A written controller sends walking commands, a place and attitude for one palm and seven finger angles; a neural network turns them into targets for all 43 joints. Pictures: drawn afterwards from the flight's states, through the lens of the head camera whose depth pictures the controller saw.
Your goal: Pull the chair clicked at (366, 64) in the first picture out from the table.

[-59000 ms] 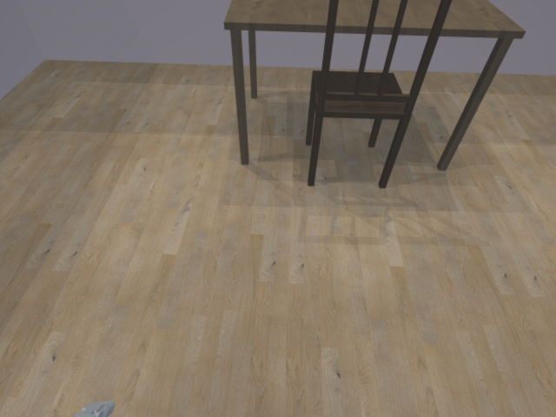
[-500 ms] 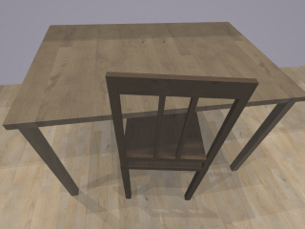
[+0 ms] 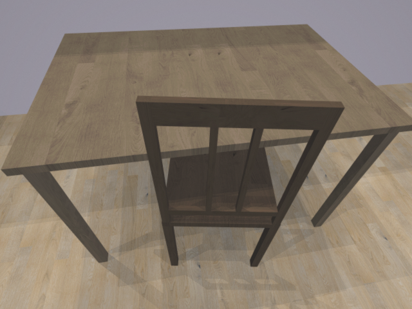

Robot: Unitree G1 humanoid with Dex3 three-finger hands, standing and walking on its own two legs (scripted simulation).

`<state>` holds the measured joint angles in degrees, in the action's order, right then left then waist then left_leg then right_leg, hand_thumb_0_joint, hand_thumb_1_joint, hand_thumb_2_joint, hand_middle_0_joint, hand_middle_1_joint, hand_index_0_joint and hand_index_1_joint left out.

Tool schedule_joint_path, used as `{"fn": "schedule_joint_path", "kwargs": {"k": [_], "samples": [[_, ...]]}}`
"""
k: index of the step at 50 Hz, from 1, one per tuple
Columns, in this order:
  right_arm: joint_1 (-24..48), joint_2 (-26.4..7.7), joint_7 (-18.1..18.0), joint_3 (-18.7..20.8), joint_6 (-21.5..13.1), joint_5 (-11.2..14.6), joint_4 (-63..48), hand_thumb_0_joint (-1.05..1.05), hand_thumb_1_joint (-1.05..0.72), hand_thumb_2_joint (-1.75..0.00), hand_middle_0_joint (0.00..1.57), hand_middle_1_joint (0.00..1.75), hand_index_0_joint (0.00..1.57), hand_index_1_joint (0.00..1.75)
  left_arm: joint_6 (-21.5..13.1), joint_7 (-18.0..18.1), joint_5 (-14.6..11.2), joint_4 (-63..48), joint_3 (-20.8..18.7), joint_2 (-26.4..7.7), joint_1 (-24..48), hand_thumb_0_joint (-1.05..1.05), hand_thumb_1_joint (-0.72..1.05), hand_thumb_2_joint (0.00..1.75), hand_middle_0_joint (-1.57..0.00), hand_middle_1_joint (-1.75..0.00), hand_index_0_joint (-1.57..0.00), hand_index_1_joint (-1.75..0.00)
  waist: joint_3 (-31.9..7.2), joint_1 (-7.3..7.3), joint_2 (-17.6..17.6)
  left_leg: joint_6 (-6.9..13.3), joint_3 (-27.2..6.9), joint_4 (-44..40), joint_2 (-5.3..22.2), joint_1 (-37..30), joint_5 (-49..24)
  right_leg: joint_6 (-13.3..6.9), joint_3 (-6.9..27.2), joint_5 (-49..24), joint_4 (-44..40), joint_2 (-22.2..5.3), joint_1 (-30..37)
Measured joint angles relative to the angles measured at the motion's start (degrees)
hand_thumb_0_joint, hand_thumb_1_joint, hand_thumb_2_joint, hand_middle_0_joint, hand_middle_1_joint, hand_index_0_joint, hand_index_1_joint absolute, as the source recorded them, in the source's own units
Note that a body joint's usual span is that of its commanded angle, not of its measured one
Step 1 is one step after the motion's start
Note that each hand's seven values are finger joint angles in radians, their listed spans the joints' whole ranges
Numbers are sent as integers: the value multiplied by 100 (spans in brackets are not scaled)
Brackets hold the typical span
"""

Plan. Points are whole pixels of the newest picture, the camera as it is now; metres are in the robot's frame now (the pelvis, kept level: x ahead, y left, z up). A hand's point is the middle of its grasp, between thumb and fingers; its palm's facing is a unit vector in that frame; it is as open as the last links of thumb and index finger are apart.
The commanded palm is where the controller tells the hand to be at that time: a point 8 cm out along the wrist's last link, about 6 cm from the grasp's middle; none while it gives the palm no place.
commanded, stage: look again from close up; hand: left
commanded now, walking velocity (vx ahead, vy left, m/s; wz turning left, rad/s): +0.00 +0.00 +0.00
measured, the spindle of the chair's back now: (210, 174) +0.46 +0.02 -0.06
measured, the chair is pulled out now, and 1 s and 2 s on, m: -0.05 -0.05 -0.05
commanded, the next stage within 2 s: none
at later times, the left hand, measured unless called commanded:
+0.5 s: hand out of the picture -0.02 +0.15 -0.18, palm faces +0.02 -0.99 -0.17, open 7.4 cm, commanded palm none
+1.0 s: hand out of the picture -0.02 +0.14 -0.18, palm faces +0.03 -0.99 -0.17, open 7.4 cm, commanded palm none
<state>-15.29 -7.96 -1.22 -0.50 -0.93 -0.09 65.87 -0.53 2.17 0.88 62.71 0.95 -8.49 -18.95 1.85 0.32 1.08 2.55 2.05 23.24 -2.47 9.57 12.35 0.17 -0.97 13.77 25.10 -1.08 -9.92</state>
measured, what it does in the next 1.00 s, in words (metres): stands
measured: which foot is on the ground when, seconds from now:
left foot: down 0.00-1.00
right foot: down 0.00-1.00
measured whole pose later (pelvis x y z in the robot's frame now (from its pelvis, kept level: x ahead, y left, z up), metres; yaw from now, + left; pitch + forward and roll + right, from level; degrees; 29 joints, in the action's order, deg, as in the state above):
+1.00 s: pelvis +0.00 -0.02 +0.00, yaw +0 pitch -1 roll +1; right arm -16.8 -7.0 -1.7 -0.6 -1.0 0.0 66.3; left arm -0.8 2.1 0.7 62.8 1.1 -7.2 -20.0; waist 0.7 0.4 0.5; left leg 0.7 1.7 23.1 -0.9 9.8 12.2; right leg -1.7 -1.3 13.9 25.4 0.5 -10.4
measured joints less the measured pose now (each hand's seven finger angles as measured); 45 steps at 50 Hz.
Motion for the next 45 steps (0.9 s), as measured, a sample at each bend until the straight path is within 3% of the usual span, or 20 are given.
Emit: {"fn": "schedule_joint_path", "kwargs": {"k": [45], "samples": [[-140,89,-38,-12,0,6,40,0,-91,-90,20,30,20,30,-22,-10,-17,6,18,106,-101,0,91,90,-20,-30,-20,-30,-102,2,-60,-165,-26,-11,149,25,-18,-167,-25,0,27,150,-54]]}}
